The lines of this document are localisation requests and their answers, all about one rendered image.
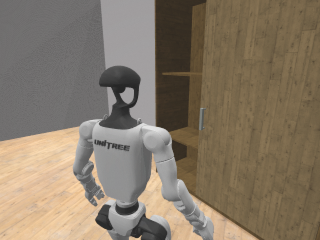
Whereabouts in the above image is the right robot hand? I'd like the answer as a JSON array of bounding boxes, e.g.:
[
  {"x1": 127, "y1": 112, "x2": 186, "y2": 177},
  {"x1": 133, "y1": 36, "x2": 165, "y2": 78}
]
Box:
[{"x1": 192, "y1": 216, "x2": 214, "y2": 240}]

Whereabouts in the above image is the left robot forearm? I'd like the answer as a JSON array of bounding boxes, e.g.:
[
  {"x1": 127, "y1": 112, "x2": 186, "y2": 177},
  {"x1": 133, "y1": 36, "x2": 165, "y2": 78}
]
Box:
[{"x1": 73, "y1": 170, "x2": 97, "y2": 193}]

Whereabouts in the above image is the robot torso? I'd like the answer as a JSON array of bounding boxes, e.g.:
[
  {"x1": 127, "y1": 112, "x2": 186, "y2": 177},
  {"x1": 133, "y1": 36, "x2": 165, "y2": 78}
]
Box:
[{"x1": 92, "y1": 114, "x2": 152, "y2": 238}]

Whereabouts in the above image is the robot left thigh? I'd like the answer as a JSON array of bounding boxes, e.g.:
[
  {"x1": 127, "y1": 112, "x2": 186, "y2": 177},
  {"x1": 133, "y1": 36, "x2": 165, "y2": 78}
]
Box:
[{"x1": 95, "y1": 199, "x2": 129, "y2": 240}]

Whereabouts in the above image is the right robot forearm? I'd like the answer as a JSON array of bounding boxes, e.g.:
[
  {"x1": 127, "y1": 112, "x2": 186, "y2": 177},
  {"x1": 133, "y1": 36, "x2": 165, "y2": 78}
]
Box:
[{"x1": 173, "y1": 180, "x2": 208, "y2": 230}]

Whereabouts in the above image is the handle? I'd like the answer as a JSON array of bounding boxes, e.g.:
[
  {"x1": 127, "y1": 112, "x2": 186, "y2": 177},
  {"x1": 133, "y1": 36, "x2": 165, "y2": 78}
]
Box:
[{"x1": 199, "y1": 108, "x2": 206, "y2": 131}]

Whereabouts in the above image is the left robot hand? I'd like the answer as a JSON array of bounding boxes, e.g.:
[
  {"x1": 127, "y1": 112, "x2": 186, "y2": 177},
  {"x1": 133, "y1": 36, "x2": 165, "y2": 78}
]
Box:
[{"x1": 84, "y1": 183, "x2": 105, "y2": 207}]

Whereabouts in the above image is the left robot upper arm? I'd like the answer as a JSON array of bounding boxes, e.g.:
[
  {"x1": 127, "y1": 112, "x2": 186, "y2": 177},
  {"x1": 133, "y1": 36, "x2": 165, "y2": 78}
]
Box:
[{"x1": 72, "y1": 119, "x2": 103, "y2": 176}]

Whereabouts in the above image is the right robot upper arm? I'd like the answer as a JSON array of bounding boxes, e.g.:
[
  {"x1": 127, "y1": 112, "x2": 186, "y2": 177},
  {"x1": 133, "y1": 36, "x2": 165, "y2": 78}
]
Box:
[{"x1": 141, "y1": 125, "x2": 181, "y2": 202}]

